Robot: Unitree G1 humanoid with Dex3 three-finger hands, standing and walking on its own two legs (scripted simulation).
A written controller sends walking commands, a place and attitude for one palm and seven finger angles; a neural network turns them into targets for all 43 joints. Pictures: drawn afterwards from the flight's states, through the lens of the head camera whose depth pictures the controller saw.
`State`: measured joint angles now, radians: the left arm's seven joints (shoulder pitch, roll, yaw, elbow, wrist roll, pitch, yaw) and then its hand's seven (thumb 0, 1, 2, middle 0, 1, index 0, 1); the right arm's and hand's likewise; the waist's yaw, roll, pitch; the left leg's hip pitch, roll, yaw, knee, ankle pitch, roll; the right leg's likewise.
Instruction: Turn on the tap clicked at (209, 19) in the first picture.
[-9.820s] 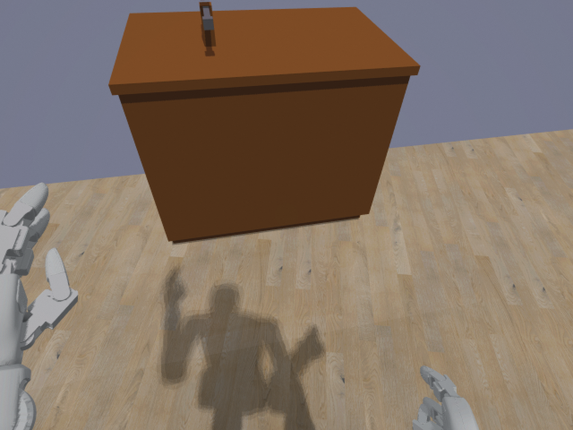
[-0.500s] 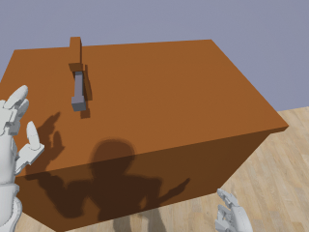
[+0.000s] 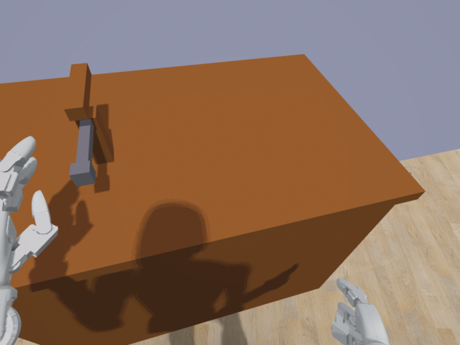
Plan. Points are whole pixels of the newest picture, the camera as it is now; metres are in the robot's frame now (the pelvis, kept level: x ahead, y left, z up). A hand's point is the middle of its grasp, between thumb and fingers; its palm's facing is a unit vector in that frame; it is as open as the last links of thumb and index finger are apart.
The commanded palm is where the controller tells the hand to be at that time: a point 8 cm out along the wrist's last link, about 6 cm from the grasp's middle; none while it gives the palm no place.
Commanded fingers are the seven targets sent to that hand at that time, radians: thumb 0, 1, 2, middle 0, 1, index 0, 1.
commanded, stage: come to a stop and stand still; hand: left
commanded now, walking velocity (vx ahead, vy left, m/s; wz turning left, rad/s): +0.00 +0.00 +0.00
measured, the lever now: (83, 173) +0.33 +0.26 +0.13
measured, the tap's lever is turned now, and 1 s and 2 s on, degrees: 0 0 0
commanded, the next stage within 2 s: look again from close up in 0.14 s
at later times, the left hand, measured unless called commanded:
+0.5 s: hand (51, 239) +0.20 +0.24 +0.16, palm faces +0.38 -0.85 -0.37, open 7.4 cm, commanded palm +0.15 +0.28 +0.17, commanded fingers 0.00 0.90 0.90 -0.20 -0.30 -0.20 -0.30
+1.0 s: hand (74, 237) +0.21 +0.21 +0.16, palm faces +0.35 -0.86 -0.38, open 7.4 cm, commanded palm +0.15 +0.25 +0.17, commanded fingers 0.00 0.90 0.90 -0.20 -0.30 -0.20 -0.30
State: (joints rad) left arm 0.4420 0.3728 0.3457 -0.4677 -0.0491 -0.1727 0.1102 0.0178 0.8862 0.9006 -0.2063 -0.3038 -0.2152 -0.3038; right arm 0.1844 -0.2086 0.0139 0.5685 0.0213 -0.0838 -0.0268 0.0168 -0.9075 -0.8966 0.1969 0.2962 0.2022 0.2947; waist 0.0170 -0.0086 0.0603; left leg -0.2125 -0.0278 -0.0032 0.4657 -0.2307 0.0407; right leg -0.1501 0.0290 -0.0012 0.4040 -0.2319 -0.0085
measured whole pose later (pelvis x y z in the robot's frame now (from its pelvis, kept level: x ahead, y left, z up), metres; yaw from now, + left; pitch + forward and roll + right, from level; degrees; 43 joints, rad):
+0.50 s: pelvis -0.01 +0.00 +0.00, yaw +0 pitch -2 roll -1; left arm 0.44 0.36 0.33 -0.46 -0.05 -0.16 0.12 0.02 0.89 0.90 -0.21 -0.30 -0.21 -0.30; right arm 0.20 -0.21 0.02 0.58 0.02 -0.08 -0.03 0.02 -0.91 -0.90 0.20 0.30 0.20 0.29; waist 0.02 0.00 0.05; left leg -0.21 -0.03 -0.01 0.44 -0.20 0.04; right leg -0.15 0.03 -0.01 0.38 -0.21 -0.01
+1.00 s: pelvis -0.01 -0.03 +0.00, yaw +0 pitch -1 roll -1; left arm 0.44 0.38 0.34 -0.49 -0.07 -0.14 0.11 0.02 0.89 0.90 -0.20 -0.30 -0.21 -0.30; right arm 0.19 -0.17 0.02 0.55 0.02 -0.07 -0.01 0.02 -0.91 -0.90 0.20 0.30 0.20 0.29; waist 0.01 -0.02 0.06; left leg -0.23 0.01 -0.02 0.43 -0.19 0.00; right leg -0.17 0.06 -0.01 0.38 -0.20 -0.05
